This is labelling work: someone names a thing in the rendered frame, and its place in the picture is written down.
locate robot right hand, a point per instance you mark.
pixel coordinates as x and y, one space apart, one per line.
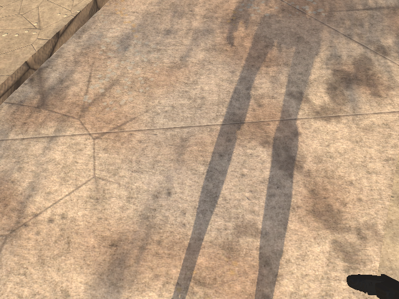
384 287

